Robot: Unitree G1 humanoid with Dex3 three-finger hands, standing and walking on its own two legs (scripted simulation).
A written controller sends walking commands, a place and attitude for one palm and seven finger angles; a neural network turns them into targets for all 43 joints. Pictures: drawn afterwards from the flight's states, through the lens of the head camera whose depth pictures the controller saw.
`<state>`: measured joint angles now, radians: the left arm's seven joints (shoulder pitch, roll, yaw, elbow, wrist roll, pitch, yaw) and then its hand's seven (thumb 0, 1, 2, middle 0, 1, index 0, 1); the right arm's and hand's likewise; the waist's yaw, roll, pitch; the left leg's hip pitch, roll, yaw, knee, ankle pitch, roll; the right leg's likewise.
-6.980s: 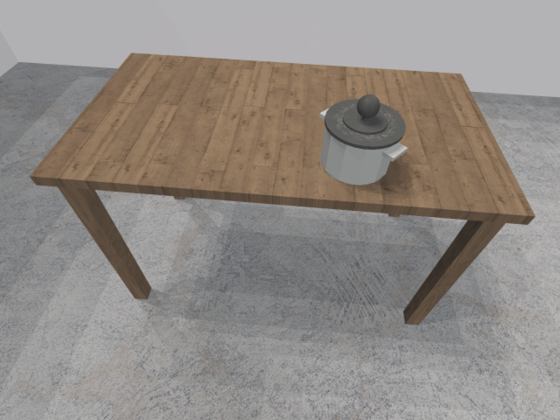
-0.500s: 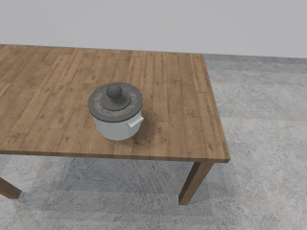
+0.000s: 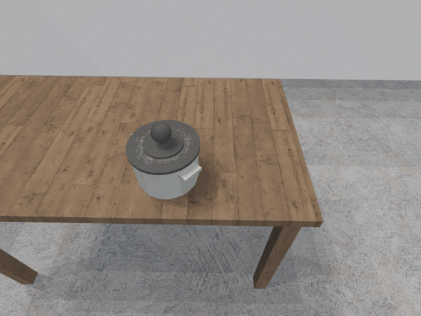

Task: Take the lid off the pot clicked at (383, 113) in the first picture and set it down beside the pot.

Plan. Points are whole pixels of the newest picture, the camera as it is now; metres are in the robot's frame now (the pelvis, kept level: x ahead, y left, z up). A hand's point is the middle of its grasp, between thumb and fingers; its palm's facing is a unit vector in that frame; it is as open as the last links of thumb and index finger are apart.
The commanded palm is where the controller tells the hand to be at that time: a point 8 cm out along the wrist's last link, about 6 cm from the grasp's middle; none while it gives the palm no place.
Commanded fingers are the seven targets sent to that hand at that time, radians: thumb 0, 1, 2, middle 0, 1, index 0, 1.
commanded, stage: look again from close up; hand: left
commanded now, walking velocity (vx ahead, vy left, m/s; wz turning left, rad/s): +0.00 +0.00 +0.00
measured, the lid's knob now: (161, 132) +0.48 +0.14 +0.08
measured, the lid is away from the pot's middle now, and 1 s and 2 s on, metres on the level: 0.00 0.00 0.00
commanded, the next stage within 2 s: lift the closed hand beside the body in 0.70 s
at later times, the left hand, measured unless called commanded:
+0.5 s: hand out of the picture +0.05 +0.16 -0.17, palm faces -0.01 -0.97 -0.23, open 7.3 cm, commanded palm none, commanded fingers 0.00 0.90 0.90 -0.20 -0.30 -0.20 -0.30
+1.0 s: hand (129, 304) +0.16 +0.17 -0.08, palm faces +0.14 -0.95 -0.29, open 6.6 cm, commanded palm +0.10 +0.22 -0.05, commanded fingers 0.00 0.90 0.90 -0.68 -0.83 -0.68 -0.83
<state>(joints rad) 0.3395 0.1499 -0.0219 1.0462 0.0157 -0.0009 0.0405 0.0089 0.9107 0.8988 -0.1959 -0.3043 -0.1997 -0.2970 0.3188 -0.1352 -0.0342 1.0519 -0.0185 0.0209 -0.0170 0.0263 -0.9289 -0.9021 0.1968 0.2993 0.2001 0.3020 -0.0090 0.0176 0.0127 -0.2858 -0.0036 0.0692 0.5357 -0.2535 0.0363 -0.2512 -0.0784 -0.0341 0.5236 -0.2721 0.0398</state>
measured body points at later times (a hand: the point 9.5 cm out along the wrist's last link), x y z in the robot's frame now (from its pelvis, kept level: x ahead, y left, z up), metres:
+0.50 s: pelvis +0.01 -0.02 +0.00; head +0.02 -0.02 +0.45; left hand +0.05 +0.21 -0.15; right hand +0.06 -0.25 -0.15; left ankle +0.02 +0.09 -0.73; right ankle +0.00 -0.15 -0.73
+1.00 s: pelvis +0.01 -0.02 +0.00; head +0.00 -0.03 +0.45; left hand +0.15 +0.22 -0.06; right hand +0.12 -0.26 -0.12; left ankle +0.02 +0.09 -0.73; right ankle +0.00 -0.15 -0.73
